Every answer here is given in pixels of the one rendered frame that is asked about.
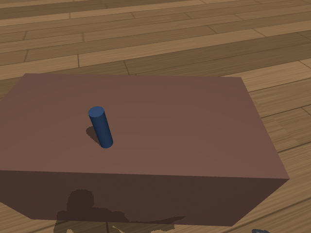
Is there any can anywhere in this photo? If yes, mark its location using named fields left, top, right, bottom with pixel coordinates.
left=88, top=106, right=113, bottom=149

